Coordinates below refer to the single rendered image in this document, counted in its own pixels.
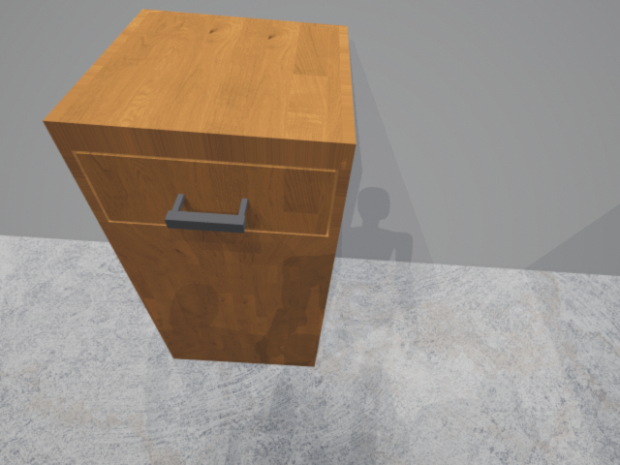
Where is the handle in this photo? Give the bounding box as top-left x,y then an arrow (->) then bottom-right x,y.
165,194 -> 248,233

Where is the drawer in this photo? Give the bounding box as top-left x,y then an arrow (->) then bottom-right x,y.
76,151 -> 335,235

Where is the cabinet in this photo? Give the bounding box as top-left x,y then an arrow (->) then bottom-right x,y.
43,9 -> 357,367

